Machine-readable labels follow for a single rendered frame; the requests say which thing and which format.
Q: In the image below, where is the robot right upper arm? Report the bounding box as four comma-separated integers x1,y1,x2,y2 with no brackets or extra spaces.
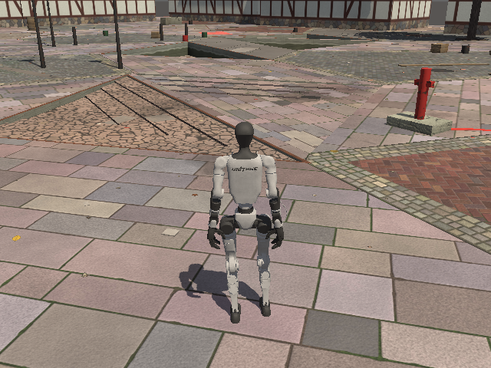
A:
261,155,278,199

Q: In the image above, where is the robot left hand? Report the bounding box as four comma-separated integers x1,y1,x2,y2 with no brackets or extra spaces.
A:
207,227,226,249

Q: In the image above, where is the robot right forearm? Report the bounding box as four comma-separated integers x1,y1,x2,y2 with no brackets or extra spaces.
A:
269,187,283,228

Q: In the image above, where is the robot right hand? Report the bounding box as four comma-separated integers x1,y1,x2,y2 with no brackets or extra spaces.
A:
265,226,284,249

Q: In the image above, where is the robot left upper arm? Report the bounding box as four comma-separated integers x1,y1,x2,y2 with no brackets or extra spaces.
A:
213,156,229,199

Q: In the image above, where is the robot left forearm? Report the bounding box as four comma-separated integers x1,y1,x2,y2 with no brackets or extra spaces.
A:
208,189,221,228

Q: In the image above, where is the left robot shin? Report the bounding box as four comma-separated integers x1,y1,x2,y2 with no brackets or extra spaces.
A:
226,260,239,313

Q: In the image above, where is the robot left thigh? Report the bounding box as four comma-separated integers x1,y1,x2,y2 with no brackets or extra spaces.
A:
219,215,239,274

